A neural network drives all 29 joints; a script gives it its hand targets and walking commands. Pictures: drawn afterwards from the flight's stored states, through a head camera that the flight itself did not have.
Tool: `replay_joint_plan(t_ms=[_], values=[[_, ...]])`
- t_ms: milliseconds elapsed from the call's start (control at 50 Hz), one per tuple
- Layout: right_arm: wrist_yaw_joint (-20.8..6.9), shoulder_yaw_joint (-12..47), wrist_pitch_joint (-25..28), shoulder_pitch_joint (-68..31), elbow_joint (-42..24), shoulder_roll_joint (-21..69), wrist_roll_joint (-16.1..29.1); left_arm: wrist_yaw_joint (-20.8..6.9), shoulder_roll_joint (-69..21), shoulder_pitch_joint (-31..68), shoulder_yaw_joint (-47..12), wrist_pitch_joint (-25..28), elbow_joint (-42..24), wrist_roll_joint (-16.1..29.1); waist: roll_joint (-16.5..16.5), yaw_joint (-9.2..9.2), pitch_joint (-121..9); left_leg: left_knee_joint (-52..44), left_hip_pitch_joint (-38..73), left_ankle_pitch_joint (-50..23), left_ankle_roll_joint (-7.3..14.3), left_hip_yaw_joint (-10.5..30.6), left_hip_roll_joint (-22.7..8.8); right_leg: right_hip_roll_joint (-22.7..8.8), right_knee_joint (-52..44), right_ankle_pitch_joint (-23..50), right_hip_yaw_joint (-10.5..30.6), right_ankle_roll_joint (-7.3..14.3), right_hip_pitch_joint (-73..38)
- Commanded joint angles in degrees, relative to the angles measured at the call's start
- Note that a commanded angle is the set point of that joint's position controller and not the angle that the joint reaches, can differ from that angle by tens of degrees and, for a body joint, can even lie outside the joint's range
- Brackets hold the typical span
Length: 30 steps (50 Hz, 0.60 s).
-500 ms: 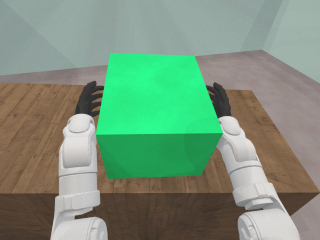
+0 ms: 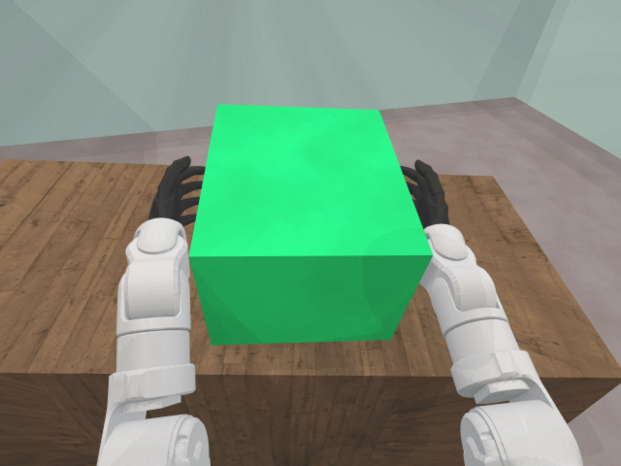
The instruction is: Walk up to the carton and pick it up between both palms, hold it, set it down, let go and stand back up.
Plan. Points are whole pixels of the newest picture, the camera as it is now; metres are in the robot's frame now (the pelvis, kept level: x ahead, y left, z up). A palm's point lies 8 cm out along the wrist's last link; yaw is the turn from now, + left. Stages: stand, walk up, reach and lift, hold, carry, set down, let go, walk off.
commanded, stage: hold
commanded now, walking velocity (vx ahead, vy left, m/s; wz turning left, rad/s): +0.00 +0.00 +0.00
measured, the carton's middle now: (301, 218) +0.40 +0.01 +0.15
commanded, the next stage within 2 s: none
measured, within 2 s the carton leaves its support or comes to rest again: neither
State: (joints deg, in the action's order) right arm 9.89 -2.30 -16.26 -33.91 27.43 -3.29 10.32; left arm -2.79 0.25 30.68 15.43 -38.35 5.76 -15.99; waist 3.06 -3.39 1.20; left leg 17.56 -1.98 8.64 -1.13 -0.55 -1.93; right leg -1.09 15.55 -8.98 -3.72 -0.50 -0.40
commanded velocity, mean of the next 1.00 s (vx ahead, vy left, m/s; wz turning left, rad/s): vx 0.00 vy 0.00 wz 0.00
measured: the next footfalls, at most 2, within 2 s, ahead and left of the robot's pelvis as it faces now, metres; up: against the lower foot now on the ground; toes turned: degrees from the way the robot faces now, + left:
none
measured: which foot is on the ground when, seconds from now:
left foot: down 0.00-1.00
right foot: down 0.00-1.00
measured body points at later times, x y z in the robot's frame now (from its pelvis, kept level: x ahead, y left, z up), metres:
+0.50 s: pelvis +0.00 +0.00 +0.00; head -0.04 +0.03 +0.45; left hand +0.36 +0.18 +0.18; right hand +0.37 -0.15 +0.18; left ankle +0.02 +0.13 -0.75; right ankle +0.00 -0.12 -0.75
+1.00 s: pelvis +0.00 +0.00 +0.00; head -0.04 +0.02 +0.45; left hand +0.37 +0.17 +0.18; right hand +0.38 -0.15 +0.18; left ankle +0.02 +0.13 -0.75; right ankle +0.00 -0.12 -0.75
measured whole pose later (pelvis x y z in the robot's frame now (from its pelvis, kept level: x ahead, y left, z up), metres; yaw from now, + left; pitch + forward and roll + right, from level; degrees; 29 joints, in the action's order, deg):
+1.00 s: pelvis +0.00 +0.00 +0.00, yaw +0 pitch -7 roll -1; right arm 9.7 -2.6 -15.2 -35.3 28.7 -3.6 10.5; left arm -1.7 0.8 31.2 14.9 -37.0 7.1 -15.3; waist 2.7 -3.3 0.6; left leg 17.9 -2.8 8.6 -1.3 -0.4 -2.1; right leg -0.9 15.3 -8.6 -3.8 -0.4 0.0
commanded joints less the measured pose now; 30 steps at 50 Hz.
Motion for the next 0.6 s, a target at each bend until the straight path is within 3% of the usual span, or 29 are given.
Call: replay_joint_plan(t_ms=[0,40,140,180,200,260,300,320,460,500,520,540,580], values=[[-5.69,22.95,4.05,-42.63,-16.93,31.23,4.06,-6.39,-30.73,34.97,-28.36,3.65,-7.1,9.03,-4.36,-0.58,-21.03,0.61,8.73,-16.34,-0.6,-1.25,4.32,4.04,-1.51,12.0,-1.03,-1.49,-1.73],[-4.99,24.49,3.87,-41.13,-18.71,30.82,5.77,-6.74,-31.16,32.68,-29.42,3.62,-8.48,9.24,-4.83,-0.9,-23.29,1.76,10.12,-20.11,-1.35,-1.17,4.42,4.38,-0.89,16.22,-0.94,-1.77,-3.96],[-4.53,23.53,2.21,-38.96,-15.88,30.18,4.86,-8.25,-28.57,30.79,-25.0,2.37,-6.48,6.6,-1.75,-0.72,-16.02,-0.9,5.56,-13.6,-0.09,-1.71,4.68,3.86,-1.66,13.16,-0.85,-2.45,-4.79],[-4.65,23.51,2.62,-40.74,-17.75,30.22,5.33,-8.29,-29.36,31.56,-25.8,2.33,-7.66,7.27,-2.3,-0.43,-18.07,-0.67,6.1,-14.08,-0.12,-1.65,4.91,3.68,-1.67,13.48,-0.6,-2.57,-5.05],[-4.43,23.64,2.67,-40.08,-18.51,30.45,5.36,-8.24,-29.56,31.49,-26.47,2.4,-8.19,7.69,-2.81,-1.4,-18.53,-0.04,6.8,-15.38,-0.48,-1.2,4.79,3.73,-1.35,14.26,-0.85,-2.21,-5.63],[-4.46,24.8,3.15,-42.26,-21.57,30.69,5.55,-7.74,-30.19,32.27,-28.15,3.4,-9.06,8.6,-3.59,-0.45,-20.44,0.84,8.09,-17.69,-0.78,-0.84,4.68,4.2,-1.0,15.38,-0.99,-2.21,-4.2],[-4.54,24.8,3.12,-41.5,-20.75,30.43,5.53,-7.4,-30.23,33.18,-28.91,3.6,-9.93,8.53,-4.29,-0.67,-19.65,0.88,8.17,-17.98,-0.99,-0.7,4.63,4.04,-0.91,15.7,-1.09,-2.29,-3.28],[-4.5,25.24,3.57,-41.73,-23.42,31.1,6.36,-7.04,-31.14,33.97,-30.93,3.88,-12.93,9.73,-5.14,-1.29,-23.62,1.89,10.05,-20.64,-1.59,-0.76,4.53,4.5,-0.29,17.12,-1.27,-1.95,-3.94],[-5.39,21.98,2.23,-39.93,-15.86,28.96,4.3,-7.28,-29.63,32.12,-27.2,2.18,-7.28,7.32,-5.03,-0.49,-15.16,-1.58,6.3,-11.42,-0.98,-1.65,4.04,3.68,-2.53,6.19,-1.14,-1.28,-0.82],[-5.37,23.2,2.66,-40.3,-17.88,29.62,4.83,-7.45,-29.85,32.24,-27.57,2.27,-9.36,7.28,-3.94,-0.24,-17.74,-0.15,7.34,-15.1,-0.73,-1.57,4.35,4.02,-1.69,10.89,-0.99,-1.65,-2.91],[-5.13,24.31,2.97,-40.08,-19.95,30.16,5.67,-7.3,-30.76,32.18,-29.14,2.64,-11.9,8.81,-4.11,-1.03,-21.95,0.71,9.07,-18.18,-0.88,-1.21,4.25,4.36,-0.98,14.17,-0.93,-1.63,-4.22],[-5.01,24.05,3.22,-41.76,-21.09,29.96,5.97,-7.11,-30.83,34.74,-30.04,3.01,-12.06,9.42,-5.08,-1.32,-22.66,1.21,9.11,-18.76,-1.3,-0.88,4.16,4.45,-1.03,14.03,-0.84,-1.47,-3.88],[-4.64,23.44,3.1,-42.38,-20.55,29.67,5.12,-6.99,-30.11,33.66,-28.85,3.23,-8.26,9.19,-3.96,-1.25,-21.14,1.1,8.5,-15.93,-1.1,-0.9,4.47,4.09,-1.39,12.7,-1.0,-1.88,-2.94]])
